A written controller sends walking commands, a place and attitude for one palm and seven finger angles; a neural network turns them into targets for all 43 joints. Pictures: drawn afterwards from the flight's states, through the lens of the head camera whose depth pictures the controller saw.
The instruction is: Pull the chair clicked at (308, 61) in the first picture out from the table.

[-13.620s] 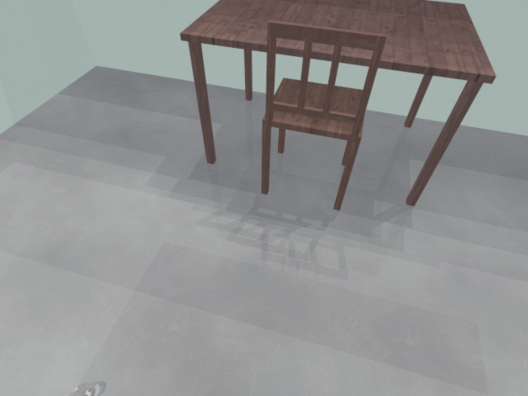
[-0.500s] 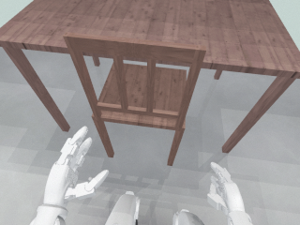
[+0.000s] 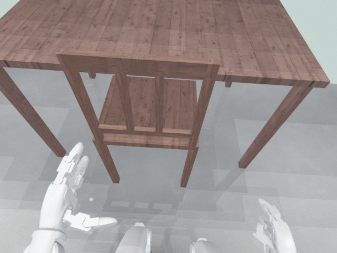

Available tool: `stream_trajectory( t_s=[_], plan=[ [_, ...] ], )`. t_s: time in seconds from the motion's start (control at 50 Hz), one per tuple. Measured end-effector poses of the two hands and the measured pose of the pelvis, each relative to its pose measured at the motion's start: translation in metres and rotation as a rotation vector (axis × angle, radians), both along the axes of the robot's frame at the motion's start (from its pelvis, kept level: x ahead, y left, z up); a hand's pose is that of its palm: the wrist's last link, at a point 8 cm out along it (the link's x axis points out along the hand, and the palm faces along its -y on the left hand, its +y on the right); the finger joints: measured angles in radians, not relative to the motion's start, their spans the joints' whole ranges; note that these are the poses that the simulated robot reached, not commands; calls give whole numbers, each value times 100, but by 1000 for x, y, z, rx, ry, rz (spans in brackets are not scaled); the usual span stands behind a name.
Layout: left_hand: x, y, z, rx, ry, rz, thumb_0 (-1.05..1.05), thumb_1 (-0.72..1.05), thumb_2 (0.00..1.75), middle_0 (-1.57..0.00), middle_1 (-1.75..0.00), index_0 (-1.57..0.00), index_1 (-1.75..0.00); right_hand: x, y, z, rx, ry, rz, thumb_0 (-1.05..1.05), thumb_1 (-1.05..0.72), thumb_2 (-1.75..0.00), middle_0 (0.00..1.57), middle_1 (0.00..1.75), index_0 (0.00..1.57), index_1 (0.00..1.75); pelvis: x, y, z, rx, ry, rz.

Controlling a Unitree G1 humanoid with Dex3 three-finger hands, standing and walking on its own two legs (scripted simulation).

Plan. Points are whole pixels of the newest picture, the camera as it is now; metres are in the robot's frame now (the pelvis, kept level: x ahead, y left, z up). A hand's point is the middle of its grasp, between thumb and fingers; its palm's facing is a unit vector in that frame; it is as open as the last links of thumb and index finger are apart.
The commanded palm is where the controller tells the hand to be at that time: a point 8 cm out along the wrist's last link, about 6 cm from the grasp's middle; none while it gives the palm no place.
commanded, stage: raise the hand toward the chair's back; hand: left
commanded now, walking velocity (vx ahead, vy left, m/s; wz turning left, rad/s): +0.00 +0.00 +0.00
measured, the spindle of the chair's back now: (126, 104) +0.53 +0.16 -0.01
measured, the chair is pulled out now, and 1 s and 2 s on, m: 0.00 0.00 0.00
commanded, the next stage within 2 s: aim the fingers beside a spindle in 0.96 s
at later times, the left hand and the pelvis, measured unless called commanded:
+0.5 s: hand (76, 185) +0.25 +0.21 +0.06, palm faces +0.03 -1.00 -0.06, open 16.9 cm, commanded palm +0.23 +0.26 +0.06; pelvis +0.01 +0.00 +0.01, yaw +1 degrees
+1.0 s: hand (78, 185) +0.25 +0.20 +0.06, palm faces +0.02 -1.00 -0.06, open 16.9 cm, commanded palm +0.22 +0.26 +0.06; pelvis +0.01 +0.00 +0.01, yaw +0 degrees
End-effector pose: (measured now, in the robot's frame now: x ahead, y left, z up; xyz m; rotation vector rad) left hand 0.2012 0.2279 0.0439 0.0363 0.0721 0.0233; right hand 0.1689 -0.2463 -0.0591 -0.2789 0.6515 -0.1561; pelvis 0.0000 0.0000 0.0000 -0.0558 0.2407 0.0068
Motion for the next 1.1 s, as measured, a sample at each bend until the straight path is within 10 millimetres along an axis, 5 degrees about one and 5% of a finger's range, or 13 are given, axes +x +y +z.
stream_trajectory(
  t_s=[0.28, 0.68, 1.1],
  plan=[
    [10, 19, 10, 12, -2, 9, -1, -46, 31, -6, -9, -7, -9, 22, 30, 4, 63, -18, 77, 1, -91, -90, 20, 30, 20, 30, 6, -1, 8, -4, -12, 12],
    [25, 31, 16, 16, -2, -6, -1, -49, 30, -6, -8, -6, -8, -7, 0, 6, 14, 40, 3, 2, -91, -90, 20, 30, 20, 30, 8, -1, 15, 2, -20, 5],
    [22, 27, 16, 20, -7, 2, -1, -49, 30, -6, -8, -7, -8, 5, 10, 3, 49, 12, 40, 2, -91, -90, 20, 30, 20, 30, 7, -5, 13, 6, -18, 7]
  ],
)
